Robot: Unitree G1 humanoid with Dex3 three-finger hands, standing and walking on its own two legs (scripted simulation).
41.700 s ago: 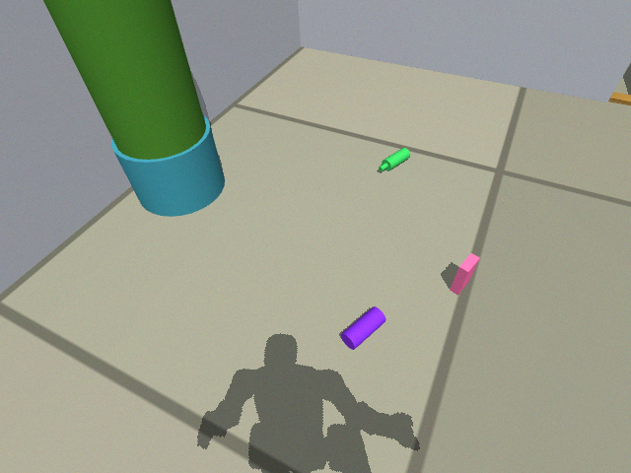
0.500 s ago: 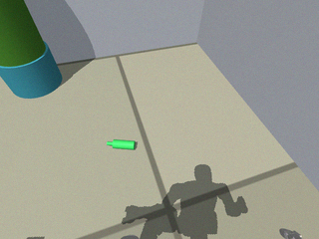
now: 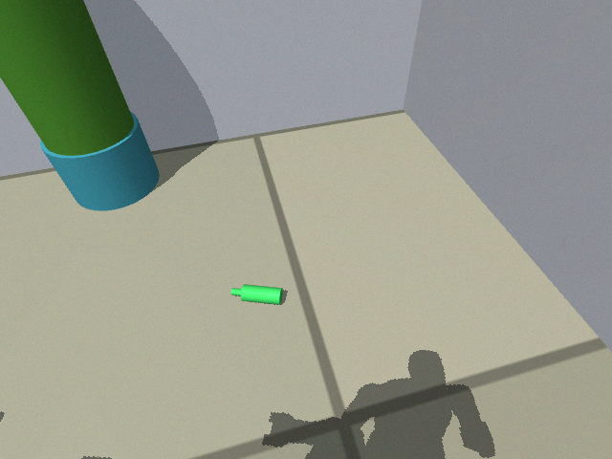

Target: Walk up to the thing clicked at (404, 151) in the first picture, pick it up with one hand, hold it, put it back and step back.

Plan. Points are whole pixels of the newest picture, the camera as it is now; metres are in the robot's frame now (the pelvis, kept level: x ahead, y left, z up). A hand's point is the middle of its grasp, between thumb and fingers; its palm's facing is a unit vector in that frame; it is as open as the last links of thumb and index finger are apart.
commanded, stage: walk up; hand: left
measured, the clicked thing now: (256, 293) +0.83 +0.28 -0.73
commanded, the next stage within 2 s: stand in 0.52 s
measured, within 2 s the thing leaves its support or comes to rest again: neither
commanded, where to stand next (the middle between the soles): +0.45 +0.02 m, yaw -1 degrees
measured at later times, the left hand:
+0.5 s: hand out of the picture +0.10 +0.28 -0.15, palm faces +0.06 -0.94 -0.33, open 7.4 cm
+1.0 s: hand out of the picture +0.06 +0.26 -0.14, palm faces +0.00 -0.94 -0.33, open 7.4 cm
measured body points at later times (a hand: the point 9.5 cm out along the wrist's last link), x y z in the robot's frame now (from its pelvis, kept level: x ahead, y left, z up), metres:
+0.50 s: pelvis +0.02 +0.01 +0.01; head +0.03 +0.03 +0.46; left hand +0.10 +0.32 -0.12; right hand +0.14 -0.28 -0.11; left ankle +0.04 +0.13 -0.73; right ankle -0.02 -0.12 -0.73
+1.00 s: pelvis +0.00 +0.01 +0.02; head +0.01 +0.01 +0.47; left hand +0.06 +0.31 -0.12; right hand +0.09 -0.29 -0.11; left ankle +0.04 +0.13 -0.73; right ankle -0.02 -0.12 -0.73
